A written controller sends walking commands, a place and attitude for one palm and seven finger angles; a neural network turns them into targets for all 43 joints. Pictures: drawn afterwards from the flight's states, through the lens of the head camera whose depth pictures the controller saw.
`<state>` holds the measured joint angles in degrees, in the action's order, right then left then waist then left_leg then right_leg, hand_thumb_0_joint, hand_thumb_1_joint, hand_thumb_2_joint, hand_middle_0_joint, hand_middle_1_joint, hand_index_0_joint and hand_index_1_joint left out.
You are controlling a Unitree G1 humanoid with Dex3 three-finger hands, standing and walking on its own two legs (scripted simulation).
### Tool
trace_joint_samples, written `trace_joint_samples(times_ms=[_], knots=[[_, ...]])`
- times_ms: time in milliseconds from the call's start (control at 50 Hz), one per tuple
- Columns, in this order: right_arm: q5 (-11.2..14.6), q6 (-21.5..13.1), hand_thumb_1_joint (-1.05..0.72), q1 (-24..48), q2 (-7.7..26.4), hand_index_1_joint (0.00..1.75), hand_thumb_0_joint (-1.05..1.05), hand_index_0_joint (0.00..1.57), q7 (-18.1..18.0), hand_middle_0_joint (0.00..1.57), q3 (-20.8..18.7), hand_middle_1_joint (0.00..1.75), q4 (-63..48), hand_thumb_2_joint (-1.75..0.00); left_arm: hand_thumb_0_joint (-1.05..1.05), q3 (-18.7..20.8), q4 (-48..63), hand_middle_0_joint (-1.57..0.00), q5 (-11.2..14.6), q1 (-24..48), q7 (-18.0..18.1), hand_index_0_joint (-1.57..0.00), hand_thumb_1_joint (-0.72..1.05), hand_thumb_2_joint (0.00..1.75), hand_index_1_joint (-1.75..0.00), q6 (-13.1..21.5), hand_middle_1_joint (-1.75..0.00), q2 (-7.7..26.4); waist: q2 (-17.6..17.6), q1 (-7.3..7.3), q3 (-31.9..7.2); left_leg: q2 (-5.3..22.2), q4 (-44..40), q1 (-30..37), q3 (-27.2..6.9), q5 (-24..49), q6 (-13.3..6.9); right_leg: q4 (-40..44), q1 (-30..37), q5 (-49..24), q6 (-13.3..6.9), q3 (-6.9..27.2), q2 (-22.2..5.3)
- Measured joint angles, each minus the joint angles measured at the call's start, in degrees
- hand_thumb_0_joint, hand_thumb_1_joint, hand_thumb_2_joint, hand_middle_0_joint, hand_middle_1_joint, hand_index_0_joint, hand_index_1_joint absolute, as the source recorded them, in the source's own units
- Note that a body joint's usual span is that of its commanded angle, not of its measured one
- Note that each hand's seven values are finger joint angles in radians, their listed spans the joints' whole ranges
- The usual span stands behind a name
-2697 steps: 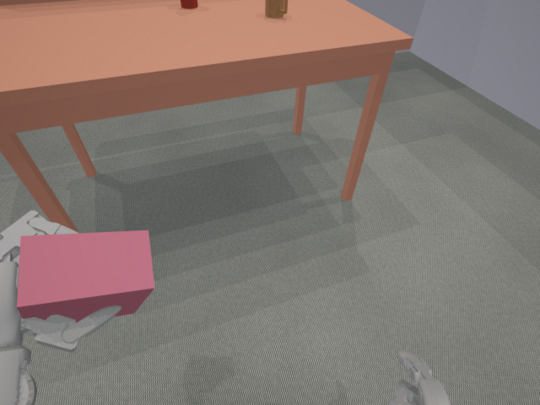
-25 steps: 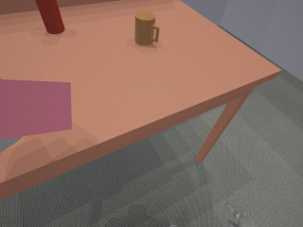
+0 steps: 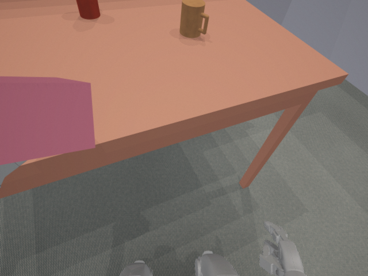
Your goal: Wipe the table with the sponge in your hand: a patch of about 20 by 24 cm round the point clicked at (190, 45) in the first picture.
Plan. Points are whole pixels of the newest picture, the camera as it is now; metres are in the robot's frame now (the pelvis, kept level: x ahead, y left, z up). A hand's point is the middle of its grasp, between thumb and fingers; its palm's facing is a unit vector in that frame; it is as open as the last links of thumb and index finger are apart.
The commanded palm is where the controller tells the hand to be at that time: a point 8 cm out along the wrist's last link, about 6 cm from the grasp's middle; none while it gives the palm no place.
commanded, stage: step back with the hand held close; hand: left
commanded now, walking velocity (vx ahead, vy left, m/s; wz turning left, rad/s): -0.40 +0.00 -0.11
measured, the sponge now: (35, 109) +0.24 +0.20 +0.29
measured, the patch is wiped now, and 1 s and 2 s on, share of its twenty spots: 1.00 1.00 1.00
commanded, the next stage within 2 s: stop stepping back and stand still in 0.30 s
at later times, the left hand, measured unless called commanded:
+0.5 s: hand out of the picture +0.10 +0.19 +0.32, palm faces +0.50 -0.79 -0.34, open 10.0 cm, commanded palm +0.04 +0.24 +0.32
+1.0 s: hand out of the picture +0.01 +0.17 +0.33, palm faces +0.52 -0.82 -0.24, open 10.0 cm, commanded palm -0.05 +0.21 +0.32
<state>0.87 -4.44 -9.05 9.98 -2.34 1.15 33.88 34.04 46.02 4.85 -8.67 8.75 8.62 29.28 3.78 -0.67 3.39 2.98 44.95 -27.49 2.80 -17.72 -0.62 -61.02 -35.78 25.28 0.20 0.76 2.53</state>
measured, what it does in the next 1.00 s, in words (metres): walks backwards: right foot, then left foot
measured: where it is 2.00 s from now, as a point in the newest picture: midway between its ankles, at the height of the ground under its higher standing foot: outside the picture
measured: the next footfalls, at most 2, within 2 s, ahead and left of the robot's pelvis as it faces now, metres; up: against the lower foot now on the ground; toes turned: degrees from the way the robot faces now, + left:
right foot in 0.16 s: +0.02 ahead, -0.15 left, +0.00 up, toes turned +0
left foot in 0.42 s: -0.07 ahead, +0.11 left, +0.00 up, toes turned +2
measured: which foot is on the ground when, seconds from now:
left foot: down 0.00-0.18, up 0.20-0.40, down 0.42-0.66, up 0.68-0.84, down 0.86-1.00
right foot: up 0.00-0.14, down 0.16-0.42, up 0.44-0.62, down 0.64-1.00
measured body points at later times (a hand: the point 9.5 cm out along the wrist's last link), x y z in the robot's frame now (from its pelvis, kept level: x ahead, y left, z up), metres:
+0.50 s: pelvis -0.13 -0.03 +0.01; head -0.08 +0.00 +0.46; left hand +0.07 +0.24 +0.33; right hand +0.04 -0.29 -0.05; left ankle -0.11 +0.10 -0.71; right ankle -0.06 -0.15 -0.68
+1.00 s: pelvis -0.22 -0.07 +0.02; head -0.26 -0.06 +0.47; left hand -0.03 +0.21 +0.34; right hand -0.09 -0.30 -0.06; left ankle -0.20 +0.07 -0.71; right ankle -0.19 -0.16 -0.65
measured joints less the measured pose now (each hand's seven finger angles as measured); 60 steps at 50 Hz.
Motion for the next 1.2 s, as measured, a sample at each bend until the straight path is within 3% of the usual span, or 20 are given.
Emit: trace_joint_samples(times_ms=[40, 120, 160, 220, 300, 360, 420, 480, 540, 600, 640, 680, 760, 860, 940, 980, 1080, 1100, 1140, 1200], knots=[[0.24, -1.31, -0.91, -1.05, -0.80, 0.30, 0.01, 0.20, 0.53, 0.20, -0.37, 0.30, 1.49, -0.90, -0.01, 1.23, -1.38, -0.74, -0.14, 2.64, 0.23, -0.76, -0.51, 1.07, -1.33, 1.02, -1.35, 0.52, -0.52, 0.81, 0.28, 0.97, -2.16, 0.55, -0.39, 1.57, 0.50, -2.12, 1.99, 1.52, 0.77, 0.75, 0.96], [0.78, -1.68, -0.91, -2.64, -0.53, 0.30, 0.01, 0.20, 1.47, 0.21, 0.41, 0.30, 2.39, -0.90, -0.01, 1.04, -6.93, -0.74, -0.08, 9.68, 0.11, -0.76, -0.51, 1.07, -1.33, 1.39, -1.35, -0.59, -2.87, 1.14, -0.25, 2.71, -5.12, 0.51, -1.70, 4.66, 1.66, 12.03, 11.19, -1.31, 1.10, -0.20, 0.08], [1.07, -1.66, -0.91, -2.86, 0.11, 0.30, 0.01, 0.20, 1.77, 0.21, 1.19, 0.30, 1.28, -0.90, -0.01, 0.81, -8.91, -0.74, 0.39, 10.82, -0.24, -0.76, -0.51, 1.07, -1.33, 0.98, -1.35, -0.80, -3.88, 0.67, -0.71, 3.36, -4.25, -0.87, -1.96, 5.13, 2.35, 21.86, 16.24, -6.71, 1.05, -0.61, -0.65], [1.84, -0.71, -0.91, -1.13, 2.01, 0.30, 0.01, 0.20, 2.04, 0.21, 0.98, 0.30, 0.25, -0.90, -0.01, -1.40, -8.72, -0.73, 0.56, 7.88, -1.37, -0.76, -0.51, 1.07, -1.33, 1.33, -1.35, -2.93, -8.84, -1.45, 1.21, 5.06, 2.09, -3.62, -5.80, 0.20, 2.70, 25.80, 17.76, -8.72, -0.25, -2.94, 2.47], [2.50, 2.49, -0.91, 0.09, 1.09, 0.30, 0.01, 0.20, 1.62, 0.21, -0.27, 0.30, -1.11, -0.90, -0.01, -2.80, -1.98, -0.73, 0.60, -5.29, -3.19, -0.76, -0.51, 1.07, -1.33, 2.49, -1.35, -1.27, -4.14, -2.57, 0.37, -0.09, 20.11, -5.33, -4.20, -7.38, 3.52, 26.56, 14.99, -11.29, -0.71, 0.15, 0.40], [2.02, 2.91, -0.91, -0.15, 0.87, 0.30, 0.01, 0.20, 0.69, 0.20, -0.69, 0.30, -2.67, -0.90, -0.01, -1.71, 2.19, -0.74, 0.30, -11.19, -2.73, -0.76, -0.51, 1.07, -1.33, 3.15, -1.35, 1.39, -0.70, -2.50, -0.88, -0.92, 10.81, -0.10, -1.95, -8.21, 3.40, 27.22, 11.76, -13.63, -0.44, 1.72, -0.97], [1.79, 1.84, -0.91, -0.08, 2.27, 0.30, 0.01, 0.20, -0.35, 0.20, -1.65, 0.30, -2.75, -0.90, -0.01, 0.18, 3.09, -0.74, 0.51, -8.97, -1.35, -0.76, -0.51, 1.07, -1.33, 3.84, -1.35, 4.26, -0.10, -2.51, -1.58, 0.33, -6.71, 7.52, -0.87, -2.51, 2.33, 24.78, 7.45, -14.34, 0.23, 0.81, -1.58], [1.69, 0.42, -0.91, 1.23, 1.22, 0.30, 0.01, 0.20, -0.80, 0.20, -2.93, 0.30, -0.32, -0.90, -0.01, 2.22, -0.34, -0.74, 0.89, -2.54, -0.37, -0.76, -0.51, 1.07, -1.33, 4.32, -1.35, 5.03, 2.80, -0.74, 0.35, -0.89, -6.31, 6.65, 0.52, -2.56, 1.69, 14.16, 3.51, -4.68, 0.67, 2.84, -1.35], [1.96, -1.59, -0.91, -0.29, 0.80, 0.30, 0.01, 0.19, 0.24, 0.20, -2.77, 0.30, 0.26, -0.90, -0.01, 2.42, -4.19, -0.74, 0.47, 1.92, 0.33, -0.76, -0.51, 1.07, -1.33, 2.83, -1.35, 1.89, 0.86, -0.66, 0.13, 0.23, -6.09, 6.44, -0.52, -0.39, 1.89, 3.51, 2.83, 0.03, 0.89, 2.36, 0.76], [2.36, -1.86, -0.91, -2.95, 0.84, 0.30, 0.01, 0.20, 1.32, 0.20, -1.60, 0.30, 0.13, -0.90, -0.01, 1.32, -7.26, -0.74, 0.36, 2.95, 0.40, -0.76, -0.51, 1.07, -1.33, 1.07, -1.35, -0.90, -1.49, -0.89, -2.04, 1.32, -5.99, 6.14, -1.55, 0.55, 2.30, 9.92, 8.06, -1.55, 0.75, -0.06, 0.12], [2.17, -1.27, -0.91, -4.63, 1.13, 0.30, 0.01, 0.20, 1.42, 0.20, -0.40, 0.30, -0.43, -0.90, -0.01, 0.03, -8.82, -0.74, 0.12, 2.49, 0.07, -0.76, -0.51, 1.07, -1.33, 0.08, -1.35, -1.45, -2.61, -1.06, -3.70, 1.87, -3.35, 4.73, -2.03, -0.84, 2.30, 19.58, 14.04, -4.88, 0.52, -1.67, -0.62], [1.81, -0.10, -0.91, -4.34, 2.04, 0.30, 0.01, 0.20, 1.44, 0.20, 0.13, 0.30, 0.05, -0.90, -0.01, -2.05, -10.06, -0.74, -0.44, 2.45, -0.86, -0.76, -0.51, 1.07, -1.33, -0.19, -1.35, -2.65, -5.46, -1.43, -3.35, 2.89, 3.57, 1.99, -4.23, -6.47, 1.30, 21.15, 14.96, -8.81, -1.51, -3.75, 0.89], [1.71, 2.99, -0.91, -3.09, 2.02, 0.30, 0.01, 0.20, 1.50, 0.21, 0.18, 0.30, 3.73, -0.90, -0.01, -5.69, -9.15, -0.74, -0.48, -0.80, -2.93, -0.76, -0.51, 1.07, -1.33, -0.44, -1.35, -3.92, -5.17, -1.07, -4.53, -0.28, 20.14, -2.22, -4.62, -5.44, 0.15, 22.15, 14.09, -10.04, -3.43, -3.74, 1.29], [1.13, 2.93, -0.91, -4.45, 2.28, 0.30, 0.01, 0.20, -0.30, 0.21, 0.88, 0.30, 2.09, -0.90, -0.01, -4.84, -6.63, -0.74, -0.35, -2.73, -1.91, -0.76, -0.52, 1.07, -1.33, -0.31, -1.35, -1.72, -3.65, -0.26, -7.85, -0.26, -3.34, 7.81, -2.10, -8.29, -2.33, 21.44, 9.07, -7.23, -2.95, -5.40, -0.78], [1.51, 0.17, -0.91, -4.95, 0.94, 0.30, 0.01, 0.20, -0.60, 0.20, 0.70, 0.30, 1.89, -0.90, -0.01, -3.70, -11.75, -0.74, -1.10, 1.96, -0.62, -0.76, -0.52, 1.07, -1.33, -0.19, -1.35, -0.27, -1.97, -0.79, -7.19, -1.37, -5.08, 8.08, -1.32, -2.72, -0.84, 1.10, 3.40, -1.04, -0.82, -1.95, -0.34], [1.73, -0.56, -0.91, -6.12, 0.52, 0.30, 0.01, 0.20, -0.14, 0.20, 0.95, 0.30, 2.26, -0.90, -0.01, -3.80, -14.83, -0.74, -1.24, 2.85, -0.34, -0.76, -0.52, 1.07, -1.33, -0.61, -1.35, -0.79, -2.65, -1.47, -8.28, -1.16, -7.26, 8.66, -2.08, -1.27, -0.82, -1.34, 3.50, -1.00, -0.54, -1.92, -0.47], [0.94, -0.20, -0.91, -8.16, 0.78, 0.30, 0.01, 0.20, 0.03, 0.20, 1.81, 0.30, 1.28, -0.90, -0.01, -4.19, -15.47, -0.74, -0.69, -1.02, -0.39, -0.76, -0.51, 1.07, -1.33, -2.04, -1.35, -1.70, -5.01, -2.27, -8.87, 0.93, -4.97, 7.32, -3.55, -5.49, -0.06, 24.21, 15.65, -3.52, -1.68, -4.14, -1.51], [0.86, 0.05, -0.91, -7.58, 1.18, 0.30, 0.01, 0.20, 0.17, 0.21, 1.59, 0.30, 1.29, -0.90, -0.01, -4.54, -14.43, -0.74, -0.93, -1.57, -0.78, -0.76, -0.51, 1.07, -1.34, -1.86, -1.35, -1.85, -5.25, -1.86, -7.92, 0.95, 0.44, 5.16, -4.10, -7.53, -0.40, 25.24, 15.49, -9.57, -2.56, -4.58, -1.28], [0.72, 0.84, -0.91, -5.85, 2.26, 0.30, 0.01, 0.20, 0.37, 0.21, 0.83, 0.30, 3.29, -0.90, -0.01, -6.19, -12.25, -0.74, -1.25, -2.62, -1.80, -0.76, -0.51, 1.07, -1.34, -0.97, -1.35, -3.68, -6.05, -1.26, -6.12, 0.45, 11.97, 1.06, -5.48, -6.58, -0.44, 24.17, 15.37, -11.35, -3.49, -5.53, -0.58], [0.57, 2.31, -0.91, -4.68, 2.75, 0.30, 0.01, 0.20, 0.18, 0.21, -0.16, 0.30, 4.87, -0.90, -0.01, -6.77, -8.41, -0.74, -1.21, -4.99, -2.35, -0.76, -0.52, 1.07, -1.33, -0.06, -1.35, -4.74, -4.40, -0.25, -5.59, -0.05, 12.75, 0.00, -3.76, -3.95, -0.70, 26.03, 15.92, -11.02, -3.72, -4.83, -1.05]])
